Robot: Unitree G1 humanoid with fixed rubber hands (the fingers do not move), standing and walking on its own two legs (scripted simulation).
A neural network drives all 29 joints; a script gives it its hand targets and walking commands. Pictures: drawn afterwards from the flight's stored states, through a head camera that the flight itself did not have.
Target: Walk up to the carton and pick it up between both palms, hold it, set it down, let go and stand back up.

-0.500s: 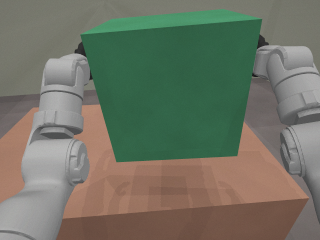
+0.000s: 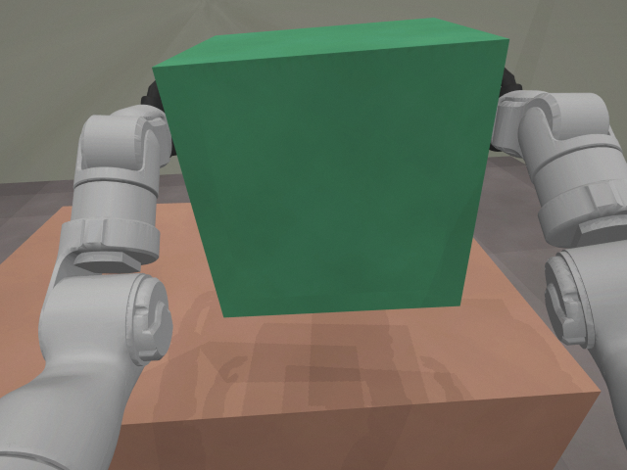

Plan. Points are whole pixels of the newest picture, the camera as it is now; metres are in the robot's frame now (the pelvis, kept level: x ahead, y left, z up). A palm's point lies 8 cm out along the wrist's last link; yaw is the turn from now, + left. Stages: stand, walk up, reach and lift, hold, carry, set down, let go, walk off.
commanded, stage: hold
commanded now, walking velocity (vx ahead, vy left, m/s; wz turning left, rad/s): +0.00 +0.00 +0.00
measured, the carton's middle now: (331, 163) +0.40 -0.01 +0.30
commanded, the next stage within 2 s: none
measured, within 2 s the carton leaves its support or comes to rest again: neither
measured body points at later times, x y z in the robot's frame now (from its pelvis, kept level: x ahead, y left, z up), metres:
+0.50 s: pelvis -0.01 +0.00 +0.00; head -0.11 +0.02 +0.44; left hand +0.38 +0.19 +0.35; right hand +0.37 -0.20 +0.37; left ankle +0.02 +0.15 -0.75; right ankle +0.00 -0.12 -0.75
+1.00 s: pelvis +0.00 +0.00 +0.00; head -0.11 +0.01 +0.44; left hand +0.38 +0.19 +0.35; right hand +0.37 -0.20 +0.36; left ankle +0.02 +0.15 -0.75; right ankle +0.00 -0.12 -0.75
